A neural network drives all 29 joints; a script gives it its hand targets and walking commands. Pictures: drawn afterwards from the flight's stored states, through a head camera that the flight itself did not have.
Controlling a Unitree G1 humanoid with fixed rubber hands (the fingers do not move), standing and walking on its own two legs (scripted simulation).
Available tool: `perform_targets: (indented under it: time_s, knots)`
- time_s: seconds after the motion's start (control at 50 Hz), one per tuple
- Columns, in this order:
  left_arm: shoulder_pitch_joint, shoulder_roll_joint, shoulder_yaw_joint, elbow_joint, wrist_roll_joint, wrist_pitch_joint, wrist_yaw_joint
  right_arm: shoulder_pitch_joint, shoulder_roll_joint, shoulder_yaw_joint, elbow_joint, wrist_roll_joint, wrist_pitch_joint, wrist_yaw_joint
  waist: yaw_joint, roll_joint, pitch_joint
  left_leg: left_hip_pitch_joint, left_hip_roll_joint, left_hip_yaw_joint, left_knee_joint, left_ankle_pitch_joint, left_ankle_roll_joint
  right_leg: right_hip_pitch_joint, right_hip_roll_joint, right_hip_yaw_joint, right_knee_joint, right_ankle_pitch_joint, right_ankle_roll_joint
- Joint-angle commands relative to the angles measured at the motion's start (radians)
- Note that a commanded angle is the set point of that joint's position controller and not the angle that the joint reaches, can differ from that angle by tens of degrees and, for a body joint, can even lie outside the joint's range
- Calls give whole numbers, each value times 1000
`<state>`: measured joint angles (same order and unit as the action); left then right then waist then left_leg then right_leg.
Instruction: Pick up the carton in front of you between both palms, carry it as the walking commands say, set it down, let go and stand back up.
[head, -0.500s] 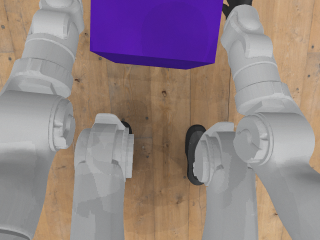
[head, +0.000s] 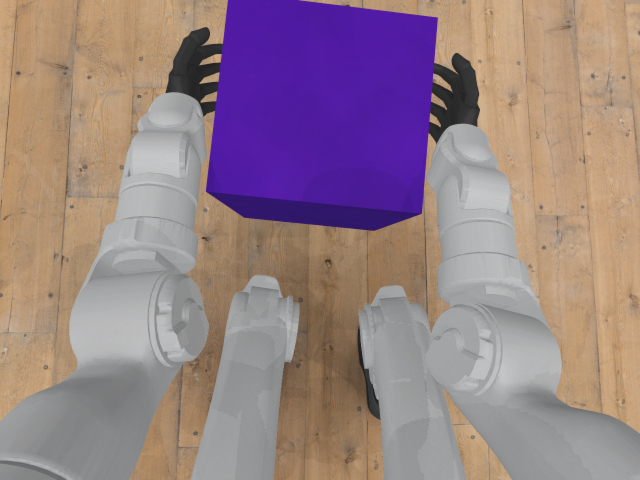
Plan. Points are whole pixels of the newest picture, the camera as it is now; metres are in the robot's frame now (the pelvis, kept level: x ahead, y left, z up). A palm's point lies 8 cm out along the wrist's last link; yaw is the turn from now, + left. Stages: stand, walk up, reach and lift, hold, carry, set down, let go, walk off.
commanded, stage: reach and lift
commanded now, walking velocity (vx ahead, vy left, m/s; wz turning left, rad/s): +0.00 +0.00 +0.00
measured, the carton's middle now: (319, 140) +0.50 +0.04 -0.14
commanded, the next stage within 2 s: none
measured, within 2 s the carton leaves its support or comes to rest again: neither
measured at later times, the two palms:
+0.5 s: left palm (141, 65) +0.47 +0.18 +0.08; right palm (551, 95) +0.47 -0.12 +0.09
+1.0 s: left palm out of the picture +0.42 +0.17 +0.23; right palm out of the picture +0.43 -0.13 +0.24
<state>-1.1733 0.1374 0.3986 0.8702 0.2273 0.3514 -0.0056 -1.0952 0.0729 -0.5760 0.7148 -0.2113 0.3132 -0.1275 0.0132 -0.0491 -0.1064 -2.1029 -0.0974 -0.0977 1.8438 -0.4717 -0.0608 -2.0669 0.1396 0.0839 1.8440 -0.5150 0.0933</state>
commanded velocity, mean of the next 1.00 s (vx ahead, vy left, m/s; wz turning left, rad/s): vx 0.00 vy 0.00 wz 0.00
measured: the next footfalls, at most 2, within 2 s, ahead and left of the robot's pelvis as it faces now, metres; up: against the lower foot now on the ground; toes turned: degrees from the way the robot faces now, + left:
none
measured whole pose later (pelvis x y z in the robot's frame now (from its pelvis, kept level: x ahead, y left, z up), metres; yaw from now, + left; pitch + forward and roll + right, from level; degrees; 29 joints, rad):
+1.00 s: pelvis +0.10 -0.01 +0.26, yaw +2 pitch +18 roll +0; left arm -0.40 -0.09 0.30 0.59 0.20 0.34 0.02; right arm -0.38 0.17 -0.34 0.55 -0.19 0.30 -0.08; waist 0.01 -0.02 -0.18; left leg -0.81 -0.07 -0.14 0.85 -0.35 -0.03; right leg -0.78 0.08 0.14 0.86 -0.38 0.02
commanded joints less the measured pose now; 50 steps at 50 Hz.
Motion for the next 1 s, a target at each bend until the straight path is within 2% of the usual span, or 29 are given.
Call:
perform_targets:
  time_s: [0.0, 0.16, 0.3, 0.58, 0.8, 0.98]
  knots:
    - [-558, -1047, -363, -35, -129, -23, -243, -685, 977, 503, 55, 115, 3, 241, 34, 67, -993, 646, -54, 187, -246, 67, 44, 467, 69, -188, -219, 53, -49]
    - [-466, -1141, -489, -149, -183, -5, -242, -566, 1052, 641, -27, 174, 21, 263, 33, 76, -1112, 850, -59, 180, -334, 182, 31, 617, 67, -178, -317, 143, -42]
    - [-345, -1196, -571, -201, -216, -3, -233, -431, 1089, 730, -60, 207, 25, 271, 27, 80, -1059, 971, -63, 159, -427, 220, 24, 734, 64, -152, -418, 177, -44]
    - [-78, -1237, -579, -192, -184, -45, -209, -132, 1110, 742, -28, 168, -9, 276, 10, 65, -822, 1220, -57, 95, -691, 257, 38, 1009, 41, -84, -694, 227, -53]
    - [128, -1245, -619, -239, -165, -68, -199, 96, 1107, 784, -50, 143, -22, 286, 4, 61, -662, 1475, -35, 45, -924, 343, 52, 1285, 6, -29, -937, 323, -66]
    - [285, -1253, -678, -315, -172, -28, -206, 267, 1099, 839, -104, 136, 18, 304, -1, 59, -522, 1709, -18, 20, -1128, 470, 52, 1549, -20, 3, -1143, 467, -77]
